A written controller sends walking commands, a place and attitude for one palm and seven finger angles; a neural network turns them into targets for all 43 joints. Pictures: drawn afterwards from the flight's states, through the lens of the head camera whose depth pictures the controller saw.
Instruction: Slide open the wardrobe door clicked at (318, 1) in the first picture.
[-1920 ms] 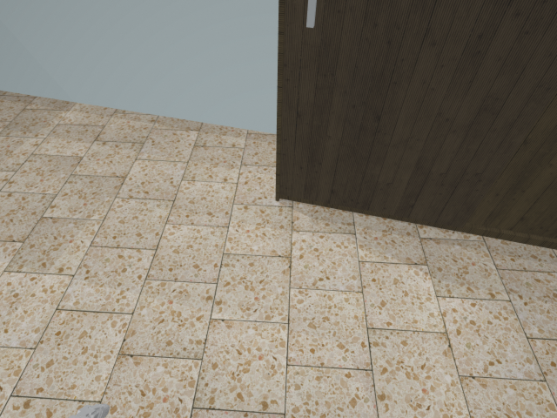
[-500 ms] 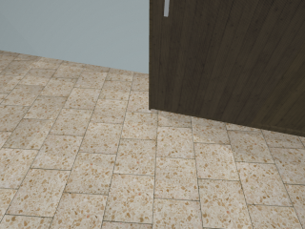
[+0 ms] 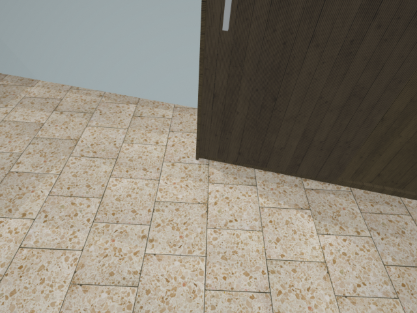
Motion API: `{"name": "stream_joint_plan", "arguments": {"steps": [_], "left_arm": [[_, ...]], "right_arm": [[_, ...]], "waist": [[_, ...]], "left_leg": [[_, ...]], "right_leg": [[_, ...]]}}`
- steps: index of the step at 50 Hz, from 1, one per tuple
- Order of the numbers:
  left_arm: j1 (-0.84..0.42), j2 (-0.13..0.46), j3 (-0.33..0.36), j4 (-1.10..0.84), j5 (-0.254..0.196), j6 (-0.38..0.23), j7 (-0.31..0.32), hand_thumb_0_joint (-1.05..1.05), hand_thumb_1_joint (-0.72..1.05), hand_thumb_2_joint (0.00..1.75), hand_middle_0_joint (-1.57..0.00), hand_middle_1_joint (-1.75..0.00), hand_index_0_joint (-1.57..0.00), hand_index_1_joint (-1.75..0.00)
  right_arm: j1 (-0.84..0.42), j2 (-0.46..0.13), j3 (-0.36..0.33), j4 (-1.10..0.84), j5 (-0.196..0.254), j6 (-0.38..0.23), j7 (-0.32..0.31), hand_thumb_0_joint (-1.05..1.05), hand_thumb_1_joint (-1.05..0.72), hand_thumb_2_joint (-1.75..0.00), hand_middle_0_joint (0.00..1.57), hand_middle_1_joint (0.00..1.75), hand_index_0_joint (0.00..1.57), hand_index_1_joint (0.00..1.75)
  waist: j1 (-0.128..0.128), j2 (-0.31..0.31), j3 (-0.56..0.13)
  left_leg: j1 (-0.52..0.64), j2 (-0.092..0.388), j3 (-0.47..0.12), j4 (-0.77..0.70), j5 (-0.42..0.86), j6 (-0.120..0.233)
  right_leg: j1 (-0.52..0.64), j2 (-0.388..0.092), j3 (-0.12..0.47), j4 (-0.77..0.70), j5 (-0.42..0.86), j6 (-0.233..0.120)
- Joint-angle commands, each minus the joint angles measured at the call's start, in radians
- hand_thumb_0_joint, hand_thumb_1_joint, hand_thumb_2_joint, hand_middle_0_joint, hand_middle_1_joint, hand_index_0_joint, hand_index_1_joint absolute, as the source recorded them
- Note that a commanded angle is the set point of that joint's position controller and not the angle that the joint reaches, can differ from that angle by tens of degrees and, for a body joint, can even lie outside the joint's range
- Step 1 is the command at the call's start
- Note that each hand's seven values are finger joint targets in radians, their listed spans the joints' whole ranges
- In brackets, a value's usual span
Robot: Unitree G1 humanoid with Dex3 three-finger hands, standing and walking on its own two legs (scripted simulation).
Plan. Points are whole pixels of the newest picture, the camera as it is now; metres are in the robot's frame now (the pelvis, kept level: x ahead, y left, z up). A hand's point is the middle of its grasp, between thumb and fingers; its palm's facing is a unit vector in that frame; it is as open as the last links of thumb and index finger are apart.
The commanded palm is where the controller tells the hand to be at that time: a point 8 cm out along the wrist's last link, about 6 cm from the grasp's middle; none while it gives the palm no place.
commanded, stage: walk to a spot facing it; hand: left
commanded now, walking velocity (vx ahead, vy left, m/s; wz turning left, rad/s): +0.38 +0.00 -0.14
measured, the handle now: out of the picture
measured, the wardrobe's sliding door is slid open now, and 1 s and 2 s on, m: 0.00 0.00 0.00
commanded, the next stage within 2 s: turn to face it in 0.52 s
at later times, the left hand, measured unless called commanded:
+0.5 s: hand (166, 255) +0.29 +0.11 -0.16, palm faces +0.01 -0.98 -0.21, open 7.2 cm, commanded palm none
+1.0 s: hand (163, 251) +0.30 +0.12 -0.18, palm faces +0.08 -0.99 -0.15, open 7.4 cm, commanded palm none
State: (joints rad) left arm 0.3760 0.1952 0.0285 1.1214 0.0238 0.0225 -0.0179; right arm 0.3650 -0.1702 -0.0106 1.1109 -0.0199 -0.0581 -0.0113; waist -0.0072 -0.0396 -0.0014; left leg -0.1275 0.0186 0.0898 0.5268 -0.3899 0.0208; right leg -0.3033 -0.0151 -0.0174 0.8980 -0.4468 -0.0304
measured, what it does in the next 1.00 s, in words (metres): walks ahead: right foot, then left foot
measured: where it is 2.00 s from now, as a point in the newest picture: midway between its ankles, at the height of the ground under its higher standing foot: (221, 255)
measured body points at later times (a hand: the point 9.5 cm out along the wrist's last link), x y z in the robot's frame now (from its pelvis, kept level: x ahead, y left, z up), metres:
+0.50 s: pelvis +0.20 -0.07 +0.00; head +0.22 -0.07 +0.45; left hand +0.29 +0.17 -0.15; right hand +0.17 -0.29 -0.16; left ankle +0.17 +0.07 -0.64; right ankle +0.25 -0.14 -0.73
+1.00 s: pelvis +0.35 -0.03 +0.00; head +0.37 -0.02 +0.45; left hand +0.30 +0.18 -0.16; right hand +0.46 -0.25 -0.14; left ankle +0.40 +0.07 -0.73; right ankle +0.33 -0.16 -0.69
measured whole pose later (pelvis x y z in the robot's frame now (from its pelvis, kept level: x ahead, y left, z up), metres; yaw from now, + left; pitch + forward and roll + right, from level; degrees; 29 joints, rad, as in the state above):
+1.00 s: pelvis +0.35 -0.03 +0.00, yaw -2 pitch -2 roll +0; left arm 0.36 0.13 0.04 1.11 0.02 0.02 0.01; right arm 0.10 -0.12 -0.03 1.02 -0.01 -0.04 -0.03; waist 0.04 -0.02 0.07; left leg -0.27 0.08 0.22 0.52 -0.22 0.04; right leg -0.35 -0.08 -0.09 0.89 -0.49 0.02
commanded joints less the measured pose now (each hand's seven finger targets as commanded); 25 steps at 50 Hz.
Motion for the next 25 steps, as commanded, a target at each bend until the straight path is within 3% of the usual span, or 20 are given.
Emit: {"name": "stream_joint_plan", "arguments": {"steps": [1, 2, 5, 8, 10, 12, 13, 14, 15, 16, 17, 18, 19, 20, 22, 24, 25], "left_arm": [[-0.180, 0.063, 0.025, -0.143, 0.002, -0.062, -0.004, 0.00, 0.90, 0.90, -0.20, -0.30, -0.20, -0.30], [-0.172, 0.048, 0.025, -0.138, 0.002, -0.057, -0.007, 0.00, 0.90, 0.90, -0.20, -0.30, -0.20, -0.30], [-0.216, 0.014, 0.024, -0.158, 0.001, -0.047, -0.018, 0.00, 0.90, 0.90, -0.20, -0.30, -0.20, -0.30], [-0.288, -0.013, 0.019, -0.182, -0.007, -0.050, -0.021, 0.00, 0.90, 0.90, -0.20, -0.30, -0.20, -0.30], [-0.302, -0.011, 0.023, -0.181, -0.006, -0.052, -0.020, 0.00, 0.90, 0.90, -0.20, -0.30, -0.20, -0.30], [-0.214, 0.014, 0.032, -0.159, -0.005, -0.057, -0.015, 0.00, 0.90, 0.90, -0.20, -0.30, -0.20, -0.30], [-0.114, 0.034, 0.040, -0.130, -0.001, -0.064, -0.010, 0.00, 0.90, 0.90, -0.20, -0.30, -0.20, -0.30], [0.047, 0.073, 0.054, -0.084, 0.005, -0.074, -0.003, 0.00, 0.90, 0.90, -0.20, -0.30, -0.20, -0.30], [0.189, 0.167, 0.079, -0.043, 0.016, -0.090, 0.012, 0.00, 0.90, 0.90, -0.20, -0.30, -0.20, -0.30], [0.248, 0.269, 0.100, -0.029, 0.004, -0.090, 0.025, 0.00, 0.90, 0.90, -0.20, -0.30, -0.20, -0.30], [0.171, 0.271, 0.102, -0.049, -0.014, -0.084, 0.025, 0.00, 0.90, 0.90, -0.20, -0.30, -0.20, -0.30], [0.059, 0.214, 0.082, -0.082, -0.011, -0.081, 0.026, 0.00, 0.90, 0.90, -0.20, -0.30, -0.20, -0.30], [-0.022, 0.149, 0.067, -0.095, -0.009, -0.084, 0.034, 0.00, 0.90, 0.90, -0.20, -0.30, -0.20, -0.30], [-0.080, 0.108, 0.049, -0.105, -0.002, -0.091, 0.035, 0.00, 0.90, 0.90, -0.20, -0.30, -0.20, -0.30], [-0.088, 0.064, 0.034, -0.100, 0.003, -0.101, 0.036, 0.00, 0.90, 0.90, -0.20, -0.30, -0.20, -0.30], [-0.092, 0.061, 0.031, -0.093, 0.006, -0.106, 0.037, 0.00, 0.90, 0.90, -0.20, -0.30, -0.20, -0.30], [-0.091, 0.053, 0.036, -0.099, 0.005, -0.109, 0.037, 0.00, 0.90, 0.90, -0.20, -0.30, -0.20, -0.30]], "right_arm": [[0.186, -0.136, -0.026, 0.018, -0.001, -0.031, -0.026, 0.00, -0.90, -0.90, 0.20, 0.30, 0.20, 0.30], [0.189, -0.120, -0.025, 0.024, 0.001, -0.037, -0.029, 0.00, -0.90, -0.90, 0.20, 0.30, 0.20, 0.30], [0.207, -0.091, -0.026, 0.046, 0.003, -0.046, -0.035, 0.00, -0.90, -0.90, 0.20, 0.30, 0.20, 0.30], [0.212, -0.081, -0.027, 0.062, -0.002, -0.042, -0.034, 0.00, -0.90, -0.90, 0.20, 0.30, 0.20, 0.30], [0.220, -0.086, -0.034, 0.078, -0.002, -0.038, -0.033, 0.00, -0.90, -0.90, 0.20, 0.30, 0.20, 0.30], [0.190, -0.114, -0.041, 0.079, 0.000, -0.035, -0.033, 0.00, -0.90, -0.90, 0.20, 0.30, 0.20, 0.30], [0.180, -0.124, -0.045, 0.078, 0.002, -0.033, -0.032, 0.00, -0.90, -0.90, 0.20, 0.30, 0.20, 0.30], [0.161, -0.128, -0.049, 0.070, 0.006, -0.031, -0.028, 0.00, -0.90, -0.90, 0.20, 0.30, 0.20, 0.30], [0.183, -0.088, -0.043, 0.057, 0.018, -0.030, -0.012, 0.00, -0.90, -0.90, 0.20, 0.30, 0.20, 0.30], [0.223, -0.019, -0.036, 0.019, 0.026, -0.033, -0.010, 0.00, -0.90, -0.90, 0.20, 0.30, 0.20, 0.30], [0.145, -0.038, -0.041, 0.005, 0.026, -0.024, -0.008, 0.00, -0.90, -0.90, 0.20, 0.30, 0.20, 0.30], [0.069, -0.035, -0.052, -0.017, 0.016, -0.018, -0.001, 0.00, -0.90, -0.90, 0.20, 0.30, 0.20, 0.30], [0.032, -0.031, -0.052, -0.023, 0.006, -0.011, 0.000, 0.00, -0.90, -0.90, 0.20, 0.30, 0.20, 0.30], [0.055, -0.002, -0.048, -0.014, -0.003, 0.004, 0.003, 0.00, -0.90, -0.90, 0.20, 0.30, 0.20, 0.30], [0.103, 0.012, -0.045, 0.000, -0.009, 0.031, 0.005, 0.00, -0.90, -0.90, 0.20, 0.30, 0.20, 0.30], [0.105, 0.019, -0.048, -0.011, -0.008, 0.045, 0.011, 0.00, -0.90, -0.90, 0.20, 0.30, 0.20, 0.30], [0.086, 0.020, -0.049, -0.026, -0.010, 0.050, 0.014, 0.00, -0.90, -0.90, 0.20, 0.30, 0.20, 0.30]], "waist": [[-0.042, 0.129, 0.149], [-0.033, 0.150, 0.138], [-0.025, 0.146, 0.154], [-0.032, 0.188, 0.184], [-0.030, 0.190, 0.175], [0.022, 0.183, 0.133], [0.064, 0.164, 0.067], [0.139, 0.113, -0.023], [0.185, -0.041, -0.133], [0.154, -0.227, -0.236], [0.147, -0.129, -0.198], [0.109, -0.051, -0.063], [0.068, 0.038, 0.027], [0.022, 0.030, 0.061], [-0.018, -0.014, 0.054], [-0.046, -0.028, 0.060], [-0.044, -0.032, 0.064]], "left_leg": [[0.187, 0.318, -0.314, -0.319, 0.398, 0.172], [0.182, 0.287, -0.255, -0.323, 0.426, 0.158], [0.177, 0.251, -0.154, -0.348, 0.469, 0.140], [0.103, 0.221, -0.056, -0.360, 0.507, 0.118], [0.088, 0.233, -0.038, -0.348, 0.588, 0.114], [0.107, 0.249, -0.004, -0.230, 0.797, 0.106], [0.117, 0.239, 0.009, -0.099, 0.882, 0.091], [0.049, 0.204, 0.030, 0.106, 0.842, 0.058], [-0.179, 0.133, 0.052, 0.419, 0.528, 0.026], [-0.412, -0.009, 0.015, 0.796, -0.149, -0.004], [-0.447, 0.045, -0.093, 0.915, -0.136, 0.024], [-0.495, 0.084, -0.102, 0.944, -0.033, 0.023], [-0.478, 0.129, -0.118, 0.893, 0.029, 0.027], [-0.437, 0.143, -0.112, 0.841, 0.071, 0.015], [-0.392, 0.146, -0.093, 0.757, 0.107, -0.006], [-0.389, 0.144, -0.077, 0.672, 0.136, -0.023], [-0.396, 0.145, -0.071, 0.633, 0.165, -0.030]], "right_leg": [[-0.444, -0.086, 0.012, 0.233, 0.073, 0.010], [-0.434, -0.088, -0.003, 0.224, 0.110, 0.016], [-0.441, -0.091, -0.049, 0.113, 0.186, 0.020], [-0.305, -0.064, -0.117, -0.131, 0.245, 0.007], [-0.215, -0.038, -0.128, -0.185, 0.278, -0.014], [-0.088, -0.008, -0.138, -0.224, 0.255, -0.044], [0.032, 0.011, -0.144, -0.272, 0.249, -0.057], [0.245, 0.023, -0.136, -0.339, 0.296, -0.068], [0.497, -0.162, 0.072, -0.388, 0.216, -0.121], [0.599, -0.457, 0.566, -0.539, 0.197, -0.237], [0.473, -0.471, 0.598, -0.645, -0.026, -0.248], [0.295, -0.430, 0.527, -0.689, -0.114, -0.213], [0.145, -0.402, 0.405, -0.684, -0.075, -0.185], [0.041, -0.361, 0.280, -0.693, 0.007, -0.151], [-0.027, -0.309, 0.136, -0.709, 0.143, -0.123], [-0.055, -0.283, 0.049, -0.725, 0.201, -0.115], [-0.062, -0.277, 0.019, -0.734, 0.210, -0.115]]}}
